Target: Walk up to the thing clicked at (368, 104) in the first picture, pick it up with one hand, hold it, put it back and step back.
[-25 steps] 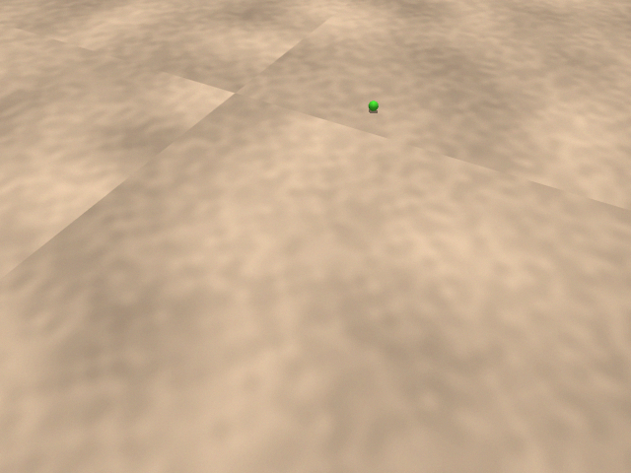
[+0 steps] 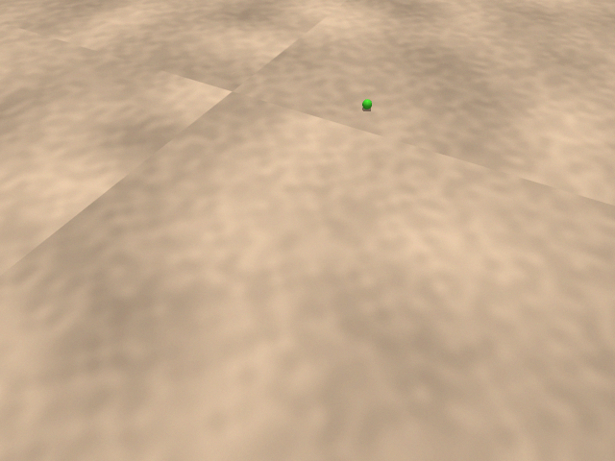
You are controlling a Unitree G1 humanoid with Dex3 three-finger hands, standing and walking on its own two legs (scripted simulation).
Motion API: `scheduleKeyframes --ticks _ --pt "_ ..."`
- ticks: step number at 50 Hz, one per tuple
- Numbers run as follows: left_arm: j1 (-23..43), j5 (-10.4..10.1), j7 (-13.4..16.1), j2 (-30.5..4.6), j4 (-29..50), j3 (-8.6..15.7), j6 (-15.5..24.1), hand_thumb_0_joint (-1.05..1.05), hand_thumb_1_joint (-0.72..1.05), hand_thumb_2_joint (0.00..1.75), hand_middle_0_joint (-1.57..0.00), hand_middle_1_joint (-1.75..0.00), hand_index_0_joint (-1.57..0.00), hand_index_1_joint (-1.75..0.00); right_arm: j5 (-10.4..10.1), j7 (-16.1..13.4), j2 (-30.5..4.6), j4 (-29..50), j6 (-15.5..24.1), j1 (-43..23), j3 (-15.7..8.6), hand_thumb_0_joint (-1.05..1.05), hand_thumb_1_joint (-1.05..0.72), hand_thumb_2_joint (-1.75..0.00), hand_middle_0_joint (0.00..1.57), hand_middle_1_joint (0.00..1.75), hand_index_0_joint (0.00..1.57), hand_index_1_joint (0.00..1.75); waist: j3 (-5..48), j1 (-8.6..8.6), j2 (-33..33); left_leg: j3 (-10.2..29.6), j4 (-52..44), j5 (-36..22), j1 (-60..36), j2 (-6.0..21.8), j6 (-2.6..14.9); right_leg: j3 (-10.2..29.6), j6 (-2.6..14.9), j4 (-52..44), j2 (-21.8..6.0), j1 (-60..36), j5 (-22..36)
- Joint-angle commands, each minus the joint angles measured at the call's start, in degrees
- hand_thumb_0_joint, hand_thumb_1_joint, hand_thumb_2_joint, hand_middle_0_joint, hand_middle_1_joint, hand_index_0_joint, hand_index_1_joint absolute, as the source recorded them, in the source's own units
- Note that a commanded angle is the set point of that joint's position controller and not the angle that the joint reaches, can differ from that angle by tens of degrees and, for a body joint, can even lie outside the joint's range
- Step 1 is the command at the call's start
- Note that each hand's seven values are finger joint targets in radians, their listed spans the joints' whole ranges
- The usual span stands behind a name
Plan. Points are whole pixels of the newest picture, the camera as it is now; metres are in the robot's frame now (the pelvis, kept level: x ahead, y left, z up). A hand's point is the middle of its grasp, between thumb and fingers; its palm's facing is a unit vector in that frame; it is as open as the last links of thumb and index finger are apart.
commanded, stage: stand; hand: left
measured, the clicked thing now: (367, 104) +2.10 -0.32 -0.75
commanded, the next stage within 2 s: walk up in 0.62 s
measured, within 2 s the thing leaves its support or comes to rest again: neither
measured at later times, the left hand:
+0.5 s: hand out of the picture +0.08 +0.25 -0.16, palm faces -0.04 -0.94 -0.34, open 7.3 cm
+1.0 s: hand (185, 403) +0.24 +0.21 -0.14, palm faces -0.14 -0.88 -0.45, open 7.4 cm
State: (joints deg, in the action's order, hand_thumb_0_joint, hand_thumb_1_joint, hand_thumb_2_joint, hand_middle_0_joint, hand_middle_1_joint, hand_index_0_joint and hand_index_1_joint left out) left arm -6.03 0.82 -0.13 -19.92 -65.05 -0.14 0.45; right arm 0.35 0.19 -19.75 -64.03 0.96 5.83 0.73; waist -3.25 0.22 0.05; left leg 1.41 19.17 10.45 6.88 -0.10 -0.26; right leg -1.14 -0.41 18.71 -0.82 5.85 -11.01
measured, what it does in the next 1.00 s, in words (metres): walks ahead: right foot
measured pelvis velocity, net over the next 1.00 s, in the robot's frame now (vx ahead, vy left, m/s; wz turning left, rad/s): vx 0.10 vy -0.09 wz -0.14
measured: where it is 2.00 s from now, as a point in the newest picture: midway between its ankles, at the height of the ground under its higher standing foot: (373, 337)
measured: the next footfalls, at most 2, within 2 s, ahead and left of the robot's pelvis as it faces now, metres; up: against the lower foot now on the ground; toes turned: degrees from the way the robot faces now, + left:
right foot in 0.96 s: +0.20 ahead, -0.25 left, +0.00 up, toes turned -14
left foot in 1.40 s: +0.49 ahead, -0.02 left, +0.00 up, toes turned -6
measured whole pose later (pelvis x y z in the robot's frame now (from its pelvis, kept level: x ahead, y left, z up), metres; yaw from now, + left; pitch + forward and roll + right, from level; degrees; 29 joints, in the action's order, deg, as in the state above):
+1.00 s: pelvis +0.10 -0.09 -0.03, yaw -8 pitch -2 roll +0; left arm -10.7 2.4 -6.3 -27.6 -56.4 6.2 2.7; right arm 2.7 3.4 -28.5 -58.4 2.6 15.1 -6.0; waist -0.4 -0.7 -2.7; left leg -3.0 39.8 28.9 4.4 9.4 1.1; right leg -3.6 -0.7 38.0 -4.6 22.8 -12.2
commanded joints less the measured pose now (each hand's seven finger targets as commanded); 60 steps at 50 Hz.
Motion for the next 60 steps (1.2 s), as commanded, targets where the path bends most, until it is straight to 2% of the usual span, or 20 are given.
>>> scheduleKeyframes --ticks 1,30,31,32,33,34,35,36,38,41,44,47,48,49,50,51,53,54,57,60 --pt "2.0 -0.4 0.6 -12.0 3.5 2.4 1.2 0.0 0.9 0.9 -0.2 -0.3 -0.2 -0.3 -0.1 -0.9 -11.8 3.2 1.1 -1.9 -2.4 0.0 -0.9 -0.9 0.2 0.3 0.2 0.3 4.6 -0.06 -0.2 5.0 -2.9 -9.1 -0.7 7.0 1.56 5.2 2.1 -2.6 -6.9 -0.5 7.0" --pt "1.6 -0.3 0.7 -12.1 3.8 2.4 1.5 0.0 0.9 0.9 -0.2 -0.3 -0.2 -0.3 0.0 -0.9 -12.3 3.0 1.1 -1.1 -2.5 0.0 -0.9 -0.9 0.2 0.3 0.2 0.3 6.0 -0.17 -0.5 4.7 -2.5 -12.1 -1.2 7.2 1.83 5.2 1.78 -2.8 -7.6 -3.0 11.2" --pt "-1.0 0.9 -1.8 -18.9 9.0 6.9 2.1 0.0 0.9 0.9 -0.2 -0.3 -0.2 -0.3 1.7 0.3 -19.6 7.3 2.9 2.9 -7.5 0.0 -0.9 -0.9 0.2 0.3 0.2 0.3 13.0 -1.11 1.4 5.3 2.5 21.5 -6.6 7.3 5.79 6.7 3.9 3.5 -4.3 4.1 -19.5" --pt "3.6 1.2 -2.8 -17.3 9.7 6.7 1.7 0.0 0.9 0.9 -0.2 -0.3 -0.2 -0.3 2.1 0.9 -20.3 6.3 3.2 4.2 -8.4 0.0 -0.9 -0.9 0.2 0.3 0.2 0.3 7.0 -3.33 -2.5 8.5 0.3 30.8 -8.4 9.3 7.22 5.5 3.73 8.5 -3.5 17.6 -25.3" --pt "10.0 1.3 -3.6 -14.7 12.3 6.3 1.7 0.0 0.9 0.9 -0.2 -0.3 -0.2 -0.3 2.0 1.0 -20.9 6.1 3.5 7.8 -9.4 0.0 -0.9 -0.9 0.2 0.3 0.2 0.3 1.3 -6.56 -6.9 16.3 -5.6 35.9 -11.4 15.0 10.35 2.4 2.59 17.9 -1.8 30.7 -20.3" --pt "13.0 1.7 -3.9 -13.4 14.5 6.0 1.8 0.0 0.9 0.9 -0.2 -0.3 -0.2 -0.3 2.1 1.1 -22.1 6.8 3.9 9.9 -10.1 0.0 -0.9 -0.9 0.2 0.3 0.2 0.3 -2.3 -8.19 -10.1 24.6 -11.9 36.5 -10.6 23.9 14.4 2.8 2.09 29.1 -2.7 38.8 -16.9" --pt "12.6 1.5 -4.1 -14.2 15.2 6.0 2.3 0.0 0.9 0.9 -0.2 -0.3 -0.2 -0.3 1.8 1.1 -22.8 8.0 4.4 8.3 -10.3 0.0 -0.9 -0.9 0.2 0.3 0.2 0.3 -3.7 -6.72 -6.6 27.7 -13.8 34.8 -7.7 27.2 15.82 7.8 2.41 32.7 -5.7 39.6 -15.4" --pt "9.4 1.3 -4.6 -15.8 14.5 6.2 2.6 0.0 0.9 0.9 -0.2 -0.3 -0.2 -0.3 1.6 1.1 -21.5 9.2 4.9 6.4 -9.8 0.0 -0.9 -0.9 0.2 0.3 0.2 0.3 -0.5 -4.37 -2.6 24.4 -13.5 32.6 -8.4 24.7 14.58 8.7 2.26 34.6 -6.7 37.7 -13.1" --pt "2.8 0.9 -6.0 -16.5 13.4 6.8 2.2 0.0 0.9 0.9 -0.2 -0.3 -0.2 -0.3 2.0 1.4 -21.2 11.3 5.2 2.6 -10.0 0.0 -0.9 -0.9 0.2 0.3 0.2 0.3 2.0 -1.25 -7.0 16.5 -14.4 34.4 -6.8 21.5 13.08 5.8 0.96 32.6 -7.7 33.6 -12.2" --pt "2.7 1.0 -7.5 -15.9 13.6 7.2 1.9 0.0 0.9 0.9 -0.2 -0.3 -0.2 -0.3 2.5 2.2 -21.1 13.0 5.4 0.0 -10.1 0.0 -0.9 -0.9 0.2 0.3 0.2 0.3 -0.7 -0.73 -10.2 5.5 -13.1 26.0 1.1 17.3 10.8 2.3 -0.24 24.1 -7.2 24.1 -8.2" --pt "0.7 0.8 -7.6 -15.6 13.2 7.7 2.1 0.0 0.9 0.9 -0.2 -0.3 -0.2 -0.3 2.5 2.8 -21.4 13.0 5.1 -0.9 -10.0 0.0 -0.9 -0.9 0.2 0.3 0.2 0.3 -0.2 0.5 -9.2 -0.8 -9.1 22.3 5.3 14.6 9.14 -2.3 -0.17 17.7 -5.1 14.1 -3.9" --pt "-8.7 1.0 -6.4 -17.0 9.9 8.6 2.7 0.0 0.9 0.9 -0.2 -0.3 -0.2 -0.3 2.2 2.7 -19.7 13.2 4.1 -2.1 -9.2 0.0 -0.9 -0.9 0.2 0.3 0.2 0.3 2.7 5.64 -0.3 -6.7 7.8 22.9 14.8 11.6 7.26 -6.3 0.64 13.8 -1.8 -3.3 -0.9" --pt "-17.4 1.2 -5.2 -19.9 7.7 10.1 3.5 0.0 0.9 0.9 -0.2 -0.3 -0.2 -0.3 2.5 2.8 -16.8 13.2 3.8 -0.2 -7.9 0.0 -0.9 -0.9 0.2 0.3 0.2 0.3 6.8 9.71 9.8 -9.9 27.6 17.3 23.4 7.2 5.6 -3.5 1.9 12.5 -0.8 -16.6 -8.6" --pt "-24.1 1.5 -3.9 -26.6 8.0 11.8 4.0 0.0 0.9 0.9 -0.2 -0.3 -0.2 -0.3 1.4 3.0 -11.4 16.4 4.0 -1.6 -5.9 0.0 -0.9 -0.9 0.2 0.3 0.2 0.3 6.6 12.7 26.4 -10.3 46.9 23.5 39.0 -1.0 2.61 23.5 6.65 -2.6 -13.7 -20.1 -32.1" --pt "-19.3 0.3 -3.9 -29.0 10.4 11.1 4.2 0.0 0.9 0.9 -0.2 -0.3 -0.2 -0.3 1.2 2.8 -16.0 17.0 3.9 -2.8 -6.8 0.0 -0.9 -0.9 0.2 0.3 0.2 0.3 4.9 9.53 18.0 -1.4 51.2 20.2 37.8 1.5 1.35 45.3 12.69 -14.7 -23.5 -9.5 -44.4" --pt "-12.1 -0.6 -3.7 -28.6 13.1 10.9 4.2 0.0 0.9 0.9 -0.2 -0.3 -0.2 -0.3 0.9 2.9 -19.7 16.0 3.9 -3.9 -7.7 0.0 -0.9 -0.9 0.2 0.3 0.2 0.3 0.5 6.62 8.9 1.8 53.2 14.8 37.1 5.9 1.05 43.9 13.95 -15.2 -24.0 -3.8 -45.9" --pt "-4.8 -0.7 -3.1 -24.5 15.1 9.8 4.7 0.0 0.9 0.9 -0.2 -0.3 -0.2 -0.3 0.2 3.7 -19.3 13.1 3.6 1.2 -7.7 0.0 -0.9 -0.9 0.2 0.3 0.2 0.3 -0.4 1.6 6.9 2.0 47.4 7.3 32.4 8.9 1.51 28.8 10.77 -11.4 -17.8 1.0 -34.9" --pt "-4.5 -0.7 -3.0 -23.1 15.2 9.3 5.0 0.0 0.9 0.9 -0.2 -0.3 -0.2 -0.3 0.2 4.0 -18.8 12.4 3.4 3.7 -7.6 0.0 -0.9 -0.9 0.2 0.3 0.2 0.3 -0.7 0.61 8.1 1.8 43.9 6.6 29.1 9.3 1.5 24.0 10.05 -11.1 -16.2 3.9 -31.6" --pt "-5.1 -0.9 -3.2 -20.9 16.0 8.4 5.6 0.0 0.9 0.9 -0.2 -0.3 -0.2 -0.3 0.8 5.4 -18.2 12.7 2.7 5.5 -8.3 0.0 -0.9 -0.9 0.2 0.3 0.2 0.3 -1.6 0.17 8.5 -0.8 35.5 3.1 25.3 8.5 -0.03 14.8 10.43 -11.2 -12.8 8.7 -26.1" --pt "-5.4 -0.6 -3.2 -21.9 17.4 8.6 6.1 0.0 0.9 0.9 -0.2 -0.3 -0.2 -0.3 1.1 6.1 -17.2 15.5 2.5 1.6 -8.2 0.0 -0.9 -0.9 0.2 0.3 0.2 0.3 -1.7 0.92 7.6 -1.6 26.6 1.2 25.7 8.8 -1.2 12.3 11.23 -11.4 -12.8 7.8 -24.1"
